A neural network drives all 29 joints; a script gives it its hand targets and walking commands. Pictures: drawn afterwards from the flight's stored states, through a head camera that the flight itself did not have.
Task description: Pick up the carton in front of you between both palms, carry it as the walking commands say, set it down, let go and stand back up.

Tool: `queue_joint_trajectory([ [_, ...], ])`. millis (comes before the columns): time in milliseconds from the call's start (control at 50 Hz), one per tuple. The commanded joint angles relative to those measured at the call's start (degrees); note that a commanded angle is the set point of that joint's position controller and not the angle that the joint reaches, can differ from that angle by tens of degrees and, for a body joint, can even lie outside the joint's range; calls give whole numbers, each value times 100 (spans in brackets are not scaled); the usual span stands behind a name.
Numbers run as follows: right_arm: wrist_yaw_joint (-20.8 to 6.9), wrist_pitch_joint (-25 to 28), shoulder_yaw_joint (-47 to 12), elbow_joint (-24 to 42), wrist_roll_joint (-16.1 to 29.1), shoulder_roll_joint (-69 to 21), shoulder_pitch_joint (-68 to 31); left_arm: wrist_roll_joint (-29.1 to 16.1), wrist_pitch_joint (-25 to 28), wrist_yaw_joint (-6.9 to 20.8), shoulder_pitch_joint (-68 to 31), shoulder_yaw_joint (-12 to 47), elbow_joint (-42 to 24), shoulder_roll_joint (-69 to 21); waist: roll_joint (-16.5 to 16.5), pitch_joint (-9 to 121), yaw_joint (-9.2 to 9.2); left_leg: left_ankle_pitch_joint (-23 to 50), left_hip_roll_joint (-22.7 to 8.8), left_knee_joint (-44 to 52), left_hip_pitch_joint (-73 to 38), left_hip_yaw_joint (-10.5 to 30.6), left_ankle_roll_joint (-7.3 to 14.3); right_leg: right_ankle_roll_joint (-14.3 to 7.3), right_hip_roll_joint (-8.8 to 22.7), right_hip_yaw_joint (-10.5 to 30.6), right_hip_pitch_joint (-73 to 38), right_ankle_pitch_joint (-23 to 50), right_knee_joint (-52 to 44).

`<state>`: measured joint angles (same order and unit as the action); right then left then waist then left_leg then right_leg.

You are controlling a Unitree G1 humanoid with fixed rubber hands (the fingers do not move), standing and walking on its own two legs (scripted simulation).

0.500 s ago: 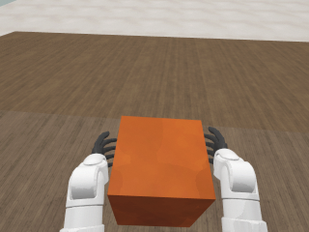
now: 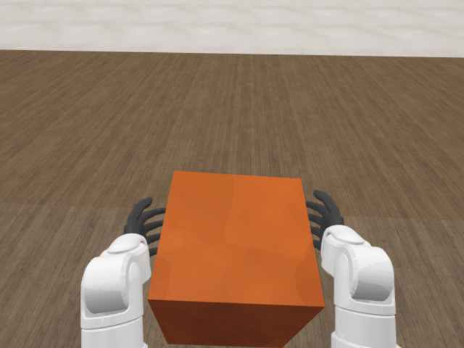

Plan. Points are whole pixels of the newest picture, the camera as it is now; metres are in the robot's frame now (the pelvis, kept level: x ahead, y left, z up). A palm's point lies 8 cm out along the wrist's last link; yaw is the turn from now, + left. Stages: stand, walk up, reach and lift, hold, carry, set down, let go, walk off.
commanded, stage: carry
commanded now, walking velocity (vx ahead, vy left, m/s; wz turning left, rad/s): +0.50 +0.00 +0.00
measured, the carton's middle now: (231, 265) +0.27 +0.00 +0.01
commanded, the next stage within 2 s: none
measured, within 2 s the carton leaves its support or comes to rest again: neither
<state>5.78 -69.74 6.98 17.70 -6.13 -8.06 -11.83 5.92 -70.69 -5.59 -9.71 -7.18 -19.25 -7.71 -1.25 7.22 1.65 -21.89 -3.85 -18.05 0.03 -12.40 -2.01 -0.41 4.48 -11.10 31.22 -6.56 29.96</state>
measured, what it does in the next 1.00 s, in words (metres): walks ahead: right foot, then left foot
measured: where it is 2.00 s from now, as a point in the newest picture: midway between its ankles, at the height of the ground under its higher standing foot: (220, 177)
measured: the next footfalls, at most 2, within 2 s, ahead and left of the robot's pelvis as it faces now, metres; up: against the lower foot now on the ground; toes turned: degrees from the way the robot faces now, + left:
right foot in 0.04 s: +0.19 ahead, -0.11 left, +0.00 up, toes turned -12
left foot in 0.50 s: +0.51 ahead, +0.11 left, +0.00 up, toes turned +14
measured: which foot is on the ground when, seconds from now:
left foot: down 0.00-0.06, up 0.08-0.48, down 0.50-1.00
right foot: up 0.00-0.02, down 0.04-0.52, up 0.54-0.96, down 0.98-1.00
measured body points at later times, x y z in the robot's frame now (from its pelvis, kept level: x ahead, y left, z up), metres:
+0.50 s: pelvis +0.34 +0.01 -0.01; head +0.34 +0.01 +0.44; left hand +0.62 +0.16 +0.08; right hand +0.63 -0.14 +0.09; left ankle +0.47 +0.10 -0.74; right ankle +0.16 -0.10 -0.73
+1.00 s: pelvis +0.69 -0.01 -0.02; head +0.68 -0.02 +0.43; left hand +0.97 +0.15 +0.08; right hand +0.99 -0.16 +0.08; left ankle +0.48 +0.10 -0.72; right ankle +0.81 -0.09 -0.74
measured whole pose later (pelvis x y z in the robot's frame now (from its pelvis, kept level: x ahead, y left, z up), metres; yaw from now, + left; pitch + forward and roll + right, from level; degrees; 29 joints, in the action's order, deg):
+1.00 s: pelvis +0.69 -0.01 -0.02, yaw +1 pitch +3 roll -1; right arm 5.1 -69.9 8.3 19.7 -6.4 -7.2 -14.6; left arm 6.9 -70.5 -5.5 -13.6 -7.1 -19.7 -8.4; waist -2.3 4.2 -1.1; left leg -29.6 -6.5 -37.2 0.6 -10.9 -1.4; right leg -4.4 1.9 -13.4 29.8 -6.4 33.6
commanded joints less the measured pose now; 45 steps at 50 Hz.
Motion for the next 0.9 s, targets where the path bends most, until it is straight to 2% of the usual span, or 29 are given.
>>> queue_joint_trajectory([
  [0, -1557, -73, -4104, 124, 2339, -5096, -2338, -2159, 47, 1448, -2611, 3971, -138, -5061, -506, 894, -172, 2924, -723, -1036, 600, -125, 422, -128, -518, -626, -2148, -161, -352],
  [20, -1563, -72, -4109, 138, 2314, -5003, -2344, -2134, 60, 1455, -2500, 3944, -84, -5050, -169, 1295, -308, 2529, -598, -2187, 1356, -197, 243, -180, -91, -35, -3374, -512, -328],
  [40, -1564, -106, -4187, 247, 2340, -4986, -2553, -2051, 104, 1468, -2535, 3888, 6, -4915, 1233, 1758, -379, 1180, -43, -4071, 2825, -94, -100, -869, 1581, 2737, -4472, -1759, -1112],
  [60, -1575, -103, -4235, 275, 2390, -4972, -2701, -2101, 144, 1473, -2571, 3940, 100, -5020, 1903, 1659, -372, -602, 374, -5111, 4057, 449, -45, -1320, 2142, 4124, -4785, -1310, -1799],
  [80, -1586, -51, -4266, 198, 2416, -5109, -2751, -2184, 177, 1479, -2710, 3999, -40, -5151, 1447, 1613, -322, -578, -22, -5665, 4298, 951, 143, -1284, 2104, 3665, -4638, -649, -1677],
  [100, -1601, 16, -4252, 225, 2448, -5232, -2806, -2250, 231, 1488, -2802, 4077, -118, -5334, 919, 1655, -302, -362, -243, -5755, 4293, 1089, 258, -1194, 1943, 3181, -4360, -82, -1509],
  [120, -1601, 82, -4284, 218, 2430, -5345, -2778, -2314, 290, 1499, -2966, 4161, -237, -5469, 436, 1576, -263, 30, -434, -5476, 4196, 1185, 313, -1000, 1815, 2692, -3976, 132, -1498],
  [140, -1589, 147, -4310, 233, 2403, -5413, -2717, -2377, 339, 1513, -3068, 4241, -315, -5564, 346, 1543, -237, 361, -544, -5049, 3963, 1214, 310, -807, 1660, 2213, -3646, 184, -1610],
  [160, -1569, 199, -4336, 215, 2368, -5522, -2663, -2417, 381, 1530, -3093, 4285, -342, -5629, 485, 1562, -235, 541, -478, -4741, 3767, 1069, 305, -692, 1538, 1834, -3485, 199, -1689],
  [220, -1491, 340, -4337, 102, 2197, -5629, -2236, -2511, 441, 1605, -2876, 4361, -397, -5592, 754, 1412, -247, 833, -345, -3770, 3732, 753, 213, -678, 1312, 1179, -3485, 334, -1904],
  [280, -1428, 380, -4326, 137, 2083, -5551, -2021, -2524, 449, 1657, -2683, 4365, -434, -5423, 831, 1085, -260, 1312, -216, -2565, 3808, 456, 152, -660, 1093, 710, -3651, 928, -1879],
  [380, -1413, 208, -4293, 506, 2176, -5192, -2041, -2418, 314, 1595, -2504, 4227, -641, -5027, 983, 606, -296, 1963, -2, -1308, 3323, 5, 317, -526, 976, 264, -3713, 1529, -1780],
  [420, -1439, 87, -4236, 546, 2223, -5029, -2047, -2340, 212, 1551, -2446, 4162, -643, -4874, 1019, 515, -287, 1999, 44, -1056, 2916, -128, 410, -425, 973, 130, -3762, 1904, -1477],
  [440, -1453, 33, -4190, 523, 2231, -4961, -2029, -2315, 159, 1534, -2443, 4143, -641, -4806, 966, 607, -238, 1914, 191, -899, 2376, -309, 433, -334, 907, -54, -3659, 2342, -997],
  [460, -1466, -13, -4128, 455, 2234, -4896, -1961, -2299, 104, 1520, -2461, 4138, -660, -4733, 778, 861, -144, 1677, 454, -734, 1416, -574, 432, -197, 687, -335, -3334, 2585, -173],
  [480, -1483, -50, -4058, 392, 2228, -4813, -1926, -2285, 52, 1507, -2499, 4123, -664, -4635, 462, 1212, -39, 1317, 177, -836, 135, -202, 458, -60, 539, -317, -2502, 1894, 817],
  [500, -1505, -66, -3953, 308, 2144, -4694, -1925, -2320, -23, 1496, -2639, 4161, -750, -4599, -722, 1711, 25, 316, -1421, -363, -1153, 2250, 1050, 231, 115, -223, -1010, 491, 2563],
  [520, -1517, -54, -3956, 126, 2158, -4820, -1890, -2345, -64, 1501, -2716, 4185, -774, -4611, -1851, 1789, 5, 549, -2176, 561, -1776, 4168, 1593, 300, -553, 183, 441, -1908, 3798],
  [540, -1536, -52, -3987, 233, 2245, -4957, -1994, -2334, -42, 1504, -2827, 4208, -668, -4742, -1297, 1640, -23, 1374, -2166, 469, -1703, 3752, 1594, 130, -235, 792, 912, -2071, 4465],
  [560, -1546, -24, -4040, 285, 2307, -5144, -2140, -2362, 3, 1517, -2897, 4233, -640, -4902, -874, 1655, -3, 2075, -1964, 277, -1435, 3195, 1474, -15, -10, 1005, 984, -1891, 4567],
  [580, -1556, 9, -4085, 368, 2352, -5300, -2316, -2390, 56, 1522, -2993, 4263, -630, -5094, -303, 1530, -23, 2440, -1829, 212, -1020, 2625, 1262, -88, 218, 1056, 901, -1535, 4257],
  [600, -1565, 36, -4148, 468, 2411, -5405, -2472, -2395, 106, 1515, -3010, 4287, -617, -5253, -126, 1502, -60, 2387, -1708, 308, -691, 2196, 1064, -109, 348, 1088, 711, -1192, 3810],
  [620, -1571, 61, -4196, 544, 2467, -5459, -2553, -2383, 152, 1497, -3012, 4297, -645, -5340, -216, 1505, -73, 2251, -1592, 408, -500, 1857, 929, -95, 337, 986, 500, -995, 3502],
  [640, -1581, 77, -4224, 599, 2500, -5464, -2551, -2355, 192, 1470, -2942, 4301, -634, -5382, -359, 1492, -73, 2194, -1511, 497, -426, 1613, 885, -68, 280, 868, 424, -870, 3232],
  [740, -1637, 43, -4160, 629, 2497, -5145, -2238, -2144, 215, 1319, -2582, 4273, -660, -5228, -664, 1095, -78, 2514, -1174, 637, -525, 771, 926, 93, 147, 392, 666, -241, 1638],
  [800, -1637, -24, -4058, 439, 2377, -4944, -2012, -2122, 123, 1329, -2474, 4266, -560, -5079, -699, 722, -54, 2940, -1025, 550, -509, 449, 895, 43, -6, 87, 537, 123, 679],
  [840, -1619, -49, -4028, 375, 2320, -4849, -2124, -2203, 71, 1369, -2685, 4280, -584, -4974, -761, 471, -41, 3134, -1000, 484, -456, 317, 848, -47, -114, -99, 396, 393, 329],
  [880, -1581, -66, -4023, 347, 2295, -4755, -2365, -2303, 25, 1404, -3025, 4287, -623, -4849, -826, 329, -47, 3273, -1015, 256, -451, 242, 765, -168, -135, -114, 128, 515, 130],
])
